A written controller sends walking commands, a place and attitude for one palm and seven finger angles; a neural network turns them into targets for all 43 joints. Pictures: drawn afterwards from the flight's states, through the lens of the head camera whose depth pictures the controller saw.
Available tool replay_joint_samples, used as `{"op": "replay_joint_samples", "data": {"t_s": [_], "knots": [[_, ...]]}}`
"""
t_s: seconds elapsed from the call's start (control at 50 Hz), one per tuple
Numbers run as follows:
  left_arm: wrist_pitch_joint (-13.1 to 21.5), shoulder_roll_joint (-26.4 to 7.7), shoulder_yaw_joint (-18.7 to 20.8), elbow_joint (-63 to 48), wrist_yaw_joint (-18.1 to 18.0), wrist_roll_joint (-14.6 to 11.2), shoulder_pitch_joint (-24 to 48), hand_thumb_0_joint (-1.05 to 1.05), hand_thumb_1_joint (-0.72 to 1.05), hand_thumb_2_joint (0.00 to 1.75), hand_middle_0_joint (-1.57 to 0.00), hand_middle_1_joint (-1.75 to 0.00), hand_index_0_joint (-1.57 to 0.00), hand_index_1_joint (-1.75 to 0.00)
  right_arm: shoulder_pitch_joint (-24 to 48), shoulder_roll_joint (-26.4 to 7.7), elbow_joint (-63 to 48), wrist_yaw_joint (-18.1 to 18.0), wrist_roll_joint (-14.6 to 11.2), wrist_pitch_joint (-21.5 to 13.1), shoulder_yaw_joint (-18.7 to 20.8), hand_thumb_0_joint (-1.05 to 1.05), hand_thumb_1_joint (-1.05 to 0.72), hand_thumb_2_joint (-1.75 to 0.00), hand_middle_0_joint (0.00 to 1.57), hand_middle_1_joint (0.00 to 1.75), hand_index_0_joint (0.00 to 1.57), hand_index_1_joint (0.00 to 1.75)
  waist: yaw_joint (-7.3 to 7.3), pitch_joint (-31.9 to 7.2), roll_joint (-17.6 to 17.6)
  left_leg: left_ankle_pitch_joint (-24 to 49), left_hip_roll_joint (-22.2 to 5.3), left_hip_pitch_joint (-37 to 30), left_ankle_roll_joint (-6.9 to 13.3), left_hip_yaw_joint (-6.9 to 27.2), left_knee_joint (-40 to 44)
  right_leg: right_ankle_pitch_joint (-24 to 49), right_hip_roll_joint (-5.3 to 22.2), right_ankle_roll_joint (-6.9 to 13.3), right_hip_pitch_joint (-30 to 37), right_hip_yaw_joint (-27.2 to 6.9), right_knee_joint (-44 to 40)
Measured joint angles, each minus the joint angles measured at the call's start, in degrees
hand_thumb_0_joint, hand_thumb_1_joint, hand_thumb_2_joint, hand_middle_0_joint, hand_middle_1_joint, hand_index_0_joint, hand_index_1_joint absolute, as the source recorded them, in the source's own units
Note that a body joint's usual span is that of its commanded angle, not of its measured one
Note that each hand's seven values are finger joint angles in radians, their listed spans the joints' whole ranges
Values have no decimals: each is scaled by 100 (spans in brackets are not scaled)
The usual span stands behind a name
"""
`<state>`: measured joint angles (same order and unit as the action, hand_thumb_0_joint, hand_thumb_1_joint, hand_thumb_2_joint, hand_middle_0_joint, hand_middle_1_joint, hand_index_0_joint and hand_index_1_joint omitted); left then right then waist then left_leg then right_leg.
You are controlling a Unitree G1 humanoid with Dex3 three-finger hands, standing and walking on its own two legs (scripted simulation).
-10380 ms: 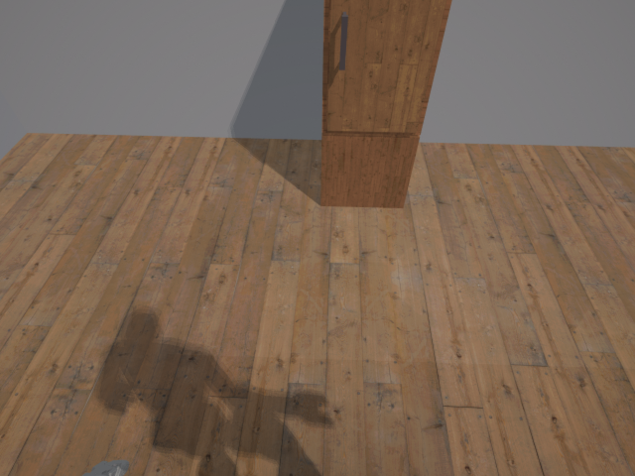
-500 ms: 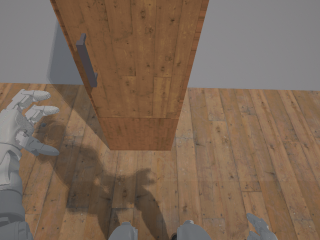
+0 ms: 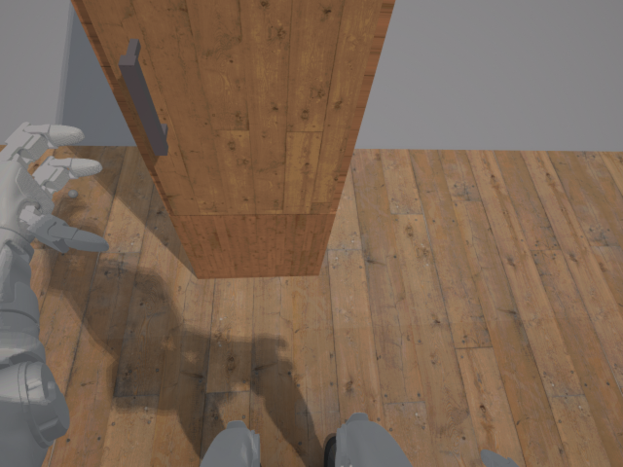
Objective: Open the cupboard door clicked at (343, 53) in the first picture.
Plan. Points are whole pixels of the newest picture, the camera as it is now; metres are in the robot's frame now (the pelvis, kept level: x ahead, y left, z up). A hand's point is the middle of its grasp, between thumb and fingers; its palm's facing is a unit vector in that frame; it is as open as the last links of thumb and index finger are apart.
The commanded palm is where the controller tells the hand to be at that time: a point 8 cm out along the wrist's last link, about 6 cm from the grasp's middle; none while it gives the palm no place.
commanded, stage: move the hooked fingers beside the handle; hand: left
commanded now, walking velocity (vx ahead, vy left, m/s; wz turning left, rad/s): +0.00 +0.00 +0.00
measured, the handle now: (148, 102) +0.58 +0.23 +0.06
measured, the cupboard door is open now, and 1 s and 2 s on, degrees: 0 0 0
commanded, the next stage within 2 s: slide the fingers in behind the handle in 1.46 s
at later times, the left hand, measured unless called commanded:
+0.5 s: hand (82, 148) +0.49 +0.29 +0.06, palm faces +0.03 -1.00 -0.01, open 14.0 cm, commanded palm +0.48 +0.33 +0.06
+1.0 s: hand (84, 134) +0.53 +0.30 +0.05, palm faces +0.05 -1.00 -0.02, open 14.0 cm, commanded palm +0.51 +0.33 +0.06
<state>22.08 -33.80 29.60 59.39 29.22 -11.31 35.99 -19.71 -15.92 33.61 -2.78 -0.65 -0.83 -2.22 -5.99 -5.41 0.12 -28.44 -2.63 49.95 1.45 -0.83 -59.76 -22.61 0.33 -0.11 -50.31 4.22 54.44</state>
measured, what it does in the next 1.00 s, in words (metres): stands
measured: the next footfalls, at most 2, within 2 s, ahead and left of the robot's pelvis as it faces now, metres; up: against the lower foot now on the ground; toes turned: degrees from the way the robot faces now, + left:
none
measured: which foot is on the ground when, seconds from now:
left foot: down 0.00-1.00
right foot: down 0.00-1.00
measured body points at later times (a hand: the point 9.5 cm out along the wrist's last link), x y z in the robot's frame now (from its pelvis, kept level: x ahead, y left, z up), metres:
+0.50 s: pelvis +0.00 +0.00 -0.01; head +0.15 +0.04 +0.41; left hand +0.49 +0.34 +0.07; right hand +0.00 -0.27 -0.11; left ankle +0.00 +0.10 -0.67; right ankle +0.03 -0.13 -0.67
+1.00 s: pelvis +0.00 +0.01 -0.02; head +0.18 +0.05 +0.39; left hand +0.52 +0.35 +0.05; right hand -0.02 -0.25 -0.11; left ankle +0.00 +0.10 -0.67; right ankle +0.03 -0.13 -0.67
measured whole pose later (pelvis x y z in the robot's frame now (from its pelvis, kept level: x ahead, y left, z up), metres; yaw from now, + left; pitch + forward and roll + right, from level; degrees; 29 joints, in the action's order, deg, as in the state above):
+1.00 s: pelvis +0.00 +0.01 -0.02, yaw -2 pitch +27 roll -6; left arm 19.2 -48.8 35.2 70.6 28.0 -3.7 54.5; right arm -23.4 -15.8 32.5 -1.0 1.2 5.8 -4.7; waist -13.0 -4.3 -0.9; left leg -30.6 -4.2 62.2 2.3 0.1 -65.8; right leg -22.5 -1.2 -0.9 -61.1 4.8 56.8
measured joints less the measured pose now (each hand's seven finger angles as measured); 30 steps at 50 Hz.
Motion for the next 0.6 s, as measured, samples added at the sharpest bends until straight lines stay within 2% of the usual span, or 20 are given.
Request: {"op": "replay_joint_samples", "data": {"t_s": [0.24,0.32,0.6], "knots": [[15,-474,123,690,-77,287,809,-1,-50,30,-30,-120,-30,-120,-49,-14,13,18,56,264,-77,1,-91,-90,21,30,21,30,-216,41,-9,-53,-34,379,23,20,-212,-2,-30,-19,-345,12,130],[29,-595,159,752,-73,311,989,-1,-50,30,-30,-120,-30,-120,-123,-27,59,30,77,337,-75,1,-91,-90,21,30,21,30,-272,44,-24,-64,-48,492,24,32,-256,4,-44,-23,-443,22,143],[-176,-1238,260,1326,-68,586,1817,-1,-50,30,-30,-120,-30,-120,-262,-88,29,37,121,529,-191,1,-91,-90,21,30,21,30,-570,110,-64,-107,-95,920,44,103,-458,22,-90,-34,-802,83,219]]}}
